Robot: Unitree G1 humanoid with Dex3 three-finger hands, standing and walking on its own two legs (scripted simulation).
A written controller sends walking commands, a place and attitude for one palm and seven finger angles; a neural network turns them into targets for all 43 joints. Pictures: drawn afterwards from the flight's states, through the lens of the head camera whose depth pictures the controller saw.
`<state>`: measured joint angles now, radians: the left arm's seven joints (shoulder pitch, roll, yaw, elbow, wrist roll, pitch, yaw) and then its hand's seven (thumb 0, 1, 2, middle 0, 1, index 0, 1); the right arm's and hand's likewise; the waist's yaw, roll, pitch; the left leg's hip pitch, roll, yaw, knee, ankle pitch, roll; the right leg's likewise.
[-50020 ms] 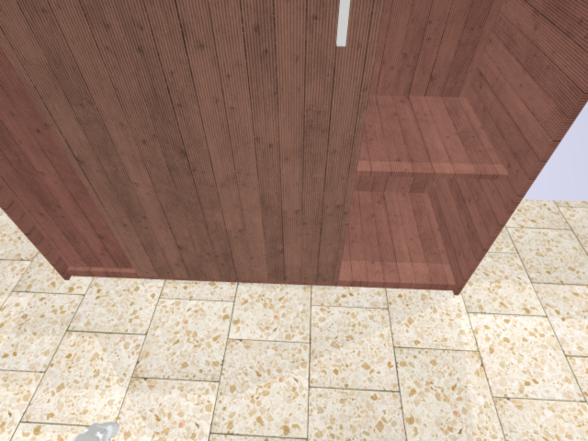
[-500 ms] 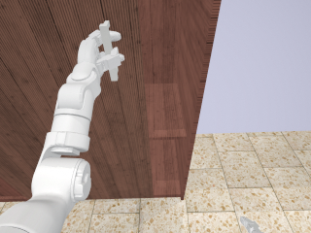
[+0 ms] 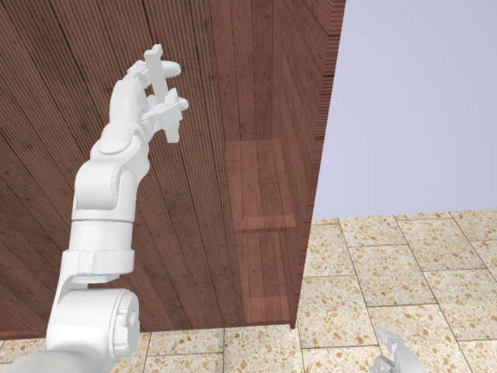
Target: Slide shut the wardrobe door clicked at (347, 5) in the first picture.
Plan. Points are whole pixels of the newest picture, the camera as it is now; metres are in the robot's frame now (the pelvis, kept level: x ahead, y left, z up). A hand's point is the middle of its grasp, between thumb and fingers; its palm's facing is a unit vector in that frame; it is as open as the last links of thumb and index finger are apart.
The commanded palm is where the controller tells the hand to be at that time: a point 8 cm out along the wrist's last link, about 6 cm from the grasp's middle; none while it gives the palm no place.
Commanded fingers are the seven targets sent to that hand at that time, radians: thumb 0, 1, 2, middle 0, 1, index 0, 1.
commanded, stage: grip the handle and tug to test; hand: left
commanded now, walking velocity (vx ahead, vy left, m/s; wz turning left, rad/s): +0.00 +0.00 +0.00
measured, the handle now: (165, 95) +0.46 +0.14 +0.26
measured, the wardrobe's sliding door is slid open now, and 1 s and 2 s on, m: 0.17 0.17 0.12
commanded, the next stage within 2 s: tug the door sideways, standing still in 0.02 s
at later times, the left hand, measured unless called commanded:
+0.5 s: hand (177, 106) +0.41 +0.11 +0.27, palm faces +0.15 -0.99 -0.02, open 5.4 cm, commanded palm +0.39 +0.13 +0.26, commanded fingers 0.00 0.90 0.90 -0.45 -1.40 -0.45 -1.40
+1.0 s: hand (178, 111) +0.41 +0.11 +0.26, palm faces +0.11 -0.99 -0.10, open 5.8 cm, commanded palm +0.39 +0.14 +0.27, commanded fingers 0.00 0.90 0.90 -0.45 -1.40 -0.45 -1.40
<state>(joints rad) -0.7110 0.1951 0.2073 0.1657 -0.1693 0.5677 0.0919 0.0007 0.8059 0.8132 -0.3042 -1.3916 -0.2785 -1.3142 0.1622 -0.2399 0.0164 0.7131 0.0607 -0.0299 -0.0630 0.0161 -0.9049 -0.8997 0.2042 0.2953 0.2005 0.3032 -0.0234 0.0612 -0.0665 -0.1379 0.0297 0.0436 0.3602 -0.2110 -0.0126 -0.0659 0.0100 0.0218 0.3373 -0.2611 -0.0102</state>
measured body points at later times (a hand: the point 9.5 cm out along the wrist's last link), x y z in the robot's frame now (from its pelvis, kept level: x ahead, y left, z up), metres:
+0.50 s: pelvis +0.01 -0.01 +0.00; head +0.00 -0.03 +0.44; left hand +0.40 +0.16 +0.27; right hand +0.23 -0.22 -0.10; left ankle -0.02 +0.13 -0.75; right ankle -0.05 -0.12 -0.75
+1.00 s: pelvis -0.04 +0.00 -0.01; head -0.04 -0.01 +0.44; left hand +0.40 +0.16 +0.27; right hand +0.09 -0.23 -0.13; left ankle -0.02 +0.13 -0.75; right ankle -0.05 -0.12 -0.75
